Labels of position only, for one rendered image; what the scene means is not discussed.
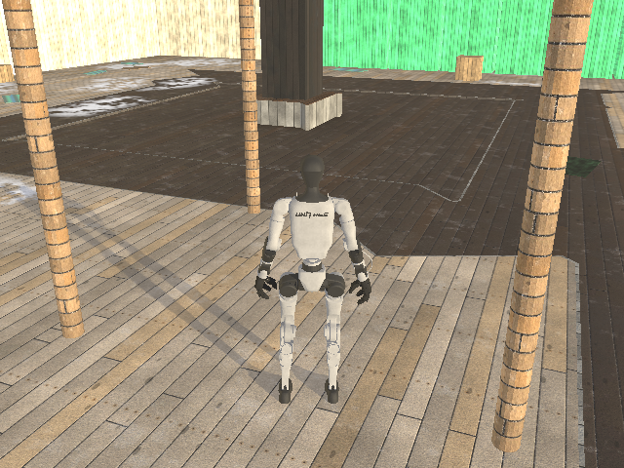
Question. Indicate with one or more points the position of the right robot forearm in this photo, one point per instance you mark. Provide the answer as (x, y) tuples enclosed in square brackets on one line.
[(359, 263)]

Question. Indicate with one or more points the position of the right robot shin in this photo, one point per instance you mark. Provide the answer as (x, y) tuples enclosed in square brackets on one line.
[(333, 358)]

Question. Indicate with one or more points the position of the robot right hand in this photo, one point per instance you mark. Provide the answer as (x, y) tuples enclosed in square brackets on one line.
[(366, 290)]

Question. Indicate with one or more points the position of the robot right foot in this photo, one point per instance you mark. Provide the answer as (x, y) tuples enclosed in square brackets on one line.
[(332, 394)]

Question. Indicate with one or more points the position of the right robot upper arm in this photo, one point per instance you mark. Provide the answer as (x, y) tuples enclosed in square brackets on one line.
[(343, 208)]

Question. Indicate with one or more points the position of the left robot upper arm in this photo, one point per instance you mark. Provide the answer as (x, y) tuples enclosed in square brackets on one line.
[(281, 207)]

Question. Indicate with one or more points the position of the robot left hand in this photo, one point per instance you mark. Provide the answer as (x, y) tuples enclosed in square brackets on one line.
[(260, 285)]

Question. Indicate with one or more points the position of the left robot forearm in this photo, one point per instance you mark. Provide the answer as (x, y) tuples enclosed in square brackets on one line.
[(266, 261)]

